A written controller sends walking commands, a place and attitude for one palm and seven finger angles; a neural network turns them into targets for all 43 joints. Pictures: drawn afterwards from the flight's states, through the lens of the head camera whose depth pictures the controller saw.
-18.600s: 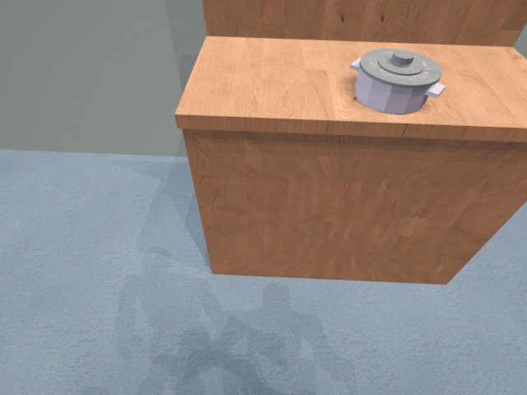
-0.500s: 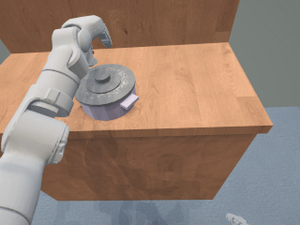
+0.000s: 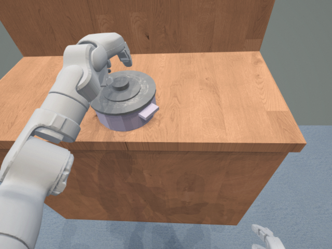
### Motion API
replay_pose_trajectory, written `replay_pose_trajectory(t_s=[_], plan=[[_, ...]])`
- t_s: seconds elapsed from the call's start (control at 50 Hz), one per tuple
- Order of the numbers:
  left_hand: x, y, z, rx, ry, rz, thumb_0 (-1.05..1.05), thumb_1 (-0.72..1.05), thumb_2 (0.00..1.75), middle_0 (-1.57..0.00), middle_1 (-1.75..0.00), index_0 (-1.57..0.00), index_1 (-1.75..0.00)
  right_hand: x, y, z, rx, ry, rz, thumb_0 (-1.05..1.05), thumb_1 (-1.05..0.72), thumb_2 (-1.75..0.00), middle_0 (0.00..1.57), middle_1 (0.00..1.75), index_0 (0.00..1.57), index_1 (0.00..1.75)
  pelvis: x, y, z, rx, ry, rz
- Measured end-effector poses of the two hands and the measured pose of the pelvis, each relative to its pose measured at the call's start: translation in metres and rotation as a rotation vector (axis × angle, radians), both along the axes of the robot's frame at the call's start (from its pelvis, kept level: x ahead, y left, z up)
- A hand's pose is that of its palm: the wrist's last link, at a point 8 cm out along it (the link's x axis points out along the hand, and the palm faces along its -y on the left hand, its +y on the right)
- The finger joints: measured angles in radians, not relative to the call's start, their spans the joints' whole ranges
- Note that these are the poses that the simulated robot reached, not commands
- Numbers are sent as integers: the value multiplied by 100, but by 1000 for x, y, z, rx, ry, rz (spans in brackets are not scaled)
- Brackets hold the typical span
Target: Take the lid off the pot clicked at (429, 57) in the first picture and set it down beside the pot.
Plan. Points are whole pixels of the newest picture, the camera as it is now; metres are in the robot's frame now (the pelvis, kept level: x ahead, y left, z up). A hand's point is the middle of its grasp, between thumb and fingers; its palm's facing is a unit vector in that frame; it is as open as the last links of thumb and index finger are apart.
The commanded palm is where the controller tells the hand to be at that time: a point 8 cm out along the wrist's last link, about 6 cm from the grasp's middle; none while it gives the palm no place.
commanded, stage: move the open hand above the knob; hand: left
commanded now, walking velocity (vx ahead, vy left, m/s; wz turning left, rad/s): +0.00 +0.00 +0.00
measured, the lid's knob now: (120, 83) +0.50 +0.13 +0.15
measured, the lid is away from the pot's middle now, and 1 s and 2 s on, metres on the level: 0.00 0.00 0.00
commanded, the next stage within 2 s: none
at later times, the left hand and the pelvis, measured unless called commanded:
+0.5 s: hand (112, 64) +0.48 +0.13 +0.22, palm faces -0.22 -0.02 -0.97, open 10.1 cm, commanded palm +0.46 +0.13 +0.28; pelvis +0.01 +0.01 +0.00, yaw -1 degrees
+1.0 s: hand (108, 69) +0.45 +0.13 +0.23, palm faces -0.19 -0.03 -0.98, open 10.0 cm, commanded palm +0.44 +0.13 +0.28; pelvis +0.00 +0.00 +0.00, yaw +0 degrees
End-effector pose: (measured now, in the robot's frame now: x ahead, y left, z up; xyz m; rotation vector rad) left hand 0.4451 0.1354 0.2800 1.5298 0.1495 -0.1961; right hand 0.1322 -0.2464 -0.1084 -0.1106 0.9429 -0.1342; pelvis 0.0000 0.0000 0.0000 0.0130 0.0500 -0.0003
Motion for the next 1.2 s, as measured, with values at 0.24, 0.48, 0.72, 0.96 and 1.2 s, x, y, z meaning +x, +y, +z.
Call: replay_pose_trajectory(t_s=[0.24, 0.48, 0.72, 0.96, 1.2], plan=[[11, -4, -7, 22, 26, 30, 0, -40, 172, -88, -8, -88, -8, -14, 8, -10, 22, 68, 1, 1, -90, -90, 20, 30, 20, 30, 0, 4, 0, 0, 21, 0], [32, -4, -1, 14, 3, 46, 0, -40, 172, -88, -8, -88, -8, -44, 2, -15, 14, 137, -56, 1, -90, -90, 20, 30, 20, 30, 7, 6, 1, 2, 42, -21], [22, -2, 6, -20, -37, 27, 0, -40, 172, -88, -8, -88, -8, -16, 2, -8, 15, 65, -32, 1, -90, -90, 20, 30, 20, 30, 11, 6, 1, 2, 29, -22], [-4, -4, 3, 9, -22, 34, 0, -40, 172, -88, -8, -89, -8, 29, 17, 5, 25, -43, 58, 1, -90, -90, 20, 30, 20, 30, 0, 2, 0, 2, 6, 6], [1, -18, 5, 27, -12, 28, 0, -40, 172, -88, -8, -88, -8, 2, 14, -5, 19, 26, 36, 1, -90, -90, 20, 30, 20, 30, -3, 0, -1, 3, 13, 4]])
